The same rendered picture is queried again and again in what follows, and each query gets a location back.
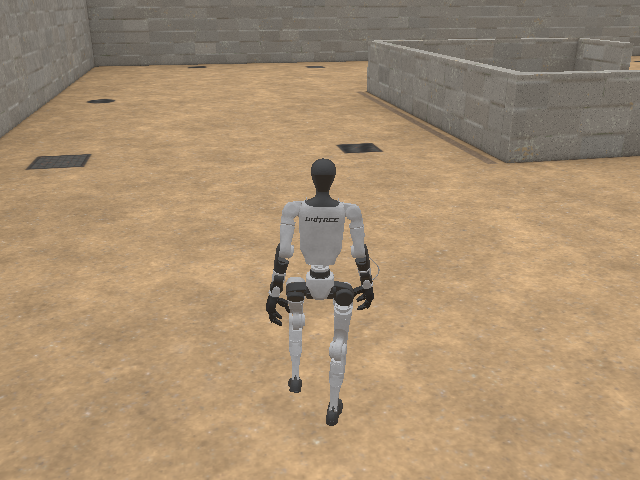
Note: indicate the robot right upper arm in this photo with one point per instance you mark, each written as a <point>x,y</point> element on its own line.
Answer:
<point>353,213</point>

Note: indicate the robot right hand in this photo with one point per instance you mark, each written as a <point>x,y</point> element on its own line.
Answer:
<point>367,294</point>

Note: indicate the robot left upper arm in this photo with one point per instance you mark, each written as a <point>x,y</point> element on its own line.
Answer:
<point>289,212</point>

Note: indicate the left robot shin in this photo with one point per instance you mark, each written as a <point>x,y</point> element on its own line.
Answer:
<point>295,347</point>

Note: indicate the robot left hand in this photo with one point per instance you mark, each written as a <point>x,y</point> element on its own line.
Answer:
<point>270,308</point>

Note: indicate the left robot foot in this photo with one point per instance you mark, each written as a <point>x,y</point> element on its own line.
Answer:
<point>295,385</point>

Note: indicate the left robot forearm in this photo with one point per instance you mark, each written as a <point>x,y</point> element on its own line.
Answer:
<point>279,273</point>

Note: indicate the right robot forearm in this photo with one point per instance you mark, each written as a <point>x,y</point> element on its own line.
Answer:
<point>364,270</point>

